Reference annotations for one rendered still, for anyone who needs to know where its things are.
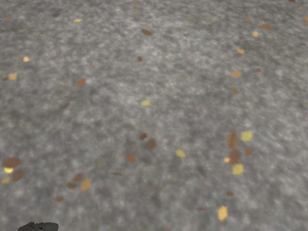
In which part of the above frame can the left robot hand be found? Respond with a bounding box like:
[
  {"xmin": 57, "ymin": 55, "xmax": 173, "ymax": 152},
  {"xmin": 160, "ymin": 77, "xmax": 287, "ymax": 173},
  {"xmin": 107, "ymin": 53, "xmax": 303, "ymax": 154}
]
[{"xmin": 17, "ymin": 221, "xmax": 59, "ymax": 231}]

